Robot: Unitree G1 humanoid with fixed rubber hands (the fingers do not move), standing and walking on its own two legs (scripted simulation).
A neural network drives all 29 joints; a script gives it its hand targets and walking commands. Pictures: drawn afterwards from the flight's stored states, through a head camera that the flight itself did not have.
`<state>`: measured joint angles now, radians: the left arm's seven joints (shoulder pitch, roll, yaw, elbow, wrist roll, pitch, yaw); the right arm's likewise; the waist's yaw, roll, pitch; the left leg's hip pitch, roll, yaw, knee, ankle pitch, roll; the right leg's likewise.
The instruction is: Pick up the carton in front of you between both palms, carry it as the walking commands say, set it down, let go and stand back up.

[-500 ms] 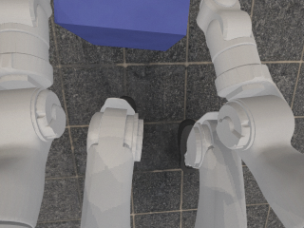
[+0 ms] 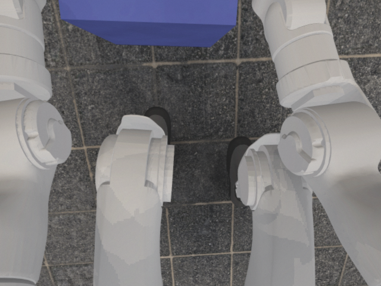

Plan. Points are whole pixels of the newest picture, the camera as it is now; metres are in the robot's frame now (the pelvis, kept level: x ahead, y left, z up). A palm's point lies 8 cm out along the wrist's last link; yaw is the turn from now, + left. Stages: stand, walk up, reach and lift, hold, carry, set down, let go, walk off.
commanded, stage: set down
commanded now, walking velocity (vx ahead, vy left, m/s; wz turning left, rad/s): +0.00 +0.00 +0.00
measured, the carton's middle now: out of the picture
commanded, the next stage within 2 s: let go in 1.62 s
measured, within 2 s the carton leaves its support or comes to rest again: rests again in 0.32 s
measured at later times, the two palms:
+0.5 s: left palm out of the picture +0.49 +0.36 -0.20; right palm out of the picture +0.57 -0.02 -0.19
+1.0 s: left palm out of the picture +0.51 +0.37 -0.05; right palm out of the picture +0.58 +0.00 -0.04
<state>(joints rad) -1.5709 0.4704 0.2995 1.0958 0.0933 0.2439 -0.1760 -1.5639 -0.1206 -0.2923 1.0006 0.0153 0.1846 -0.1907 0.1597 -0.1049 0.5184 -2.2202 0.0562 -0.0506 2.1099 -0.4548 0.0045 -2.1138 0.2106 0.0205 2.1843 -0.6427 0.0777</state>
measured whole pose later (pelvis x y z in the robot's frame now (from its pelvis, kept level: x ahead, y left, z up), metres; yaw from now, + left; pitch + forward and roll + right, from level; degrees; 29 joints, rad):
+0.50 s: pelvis +0.01 +0.01 +0.00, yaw +0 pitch +33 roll -4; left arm -1.54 0.59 0.26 1.28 -0.06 0.07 -0.08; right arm -1.57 -0.22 -0.12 1.08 0.15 0.14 -0.18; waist 0.13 -0.08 0.52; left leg -2.23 0.05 -0.05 2.15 -0.49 0.02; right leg -2.10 0.20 0.02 2.20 -0.69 0.10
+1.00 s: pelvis +0.00 +0.01 +0.08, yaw +2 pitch +38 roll -6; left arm -1.51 0.54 0.29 1.07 0.01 0.23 -0.11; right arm -1.45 -0.14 -0.27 0.85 0.02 0.28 -0.23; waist 0.10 -0.07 0.29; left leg -2.11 -0.01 -0.08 1.84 -0.40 0.01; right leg -1.96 0.13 0.00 1.89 -0.61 0.07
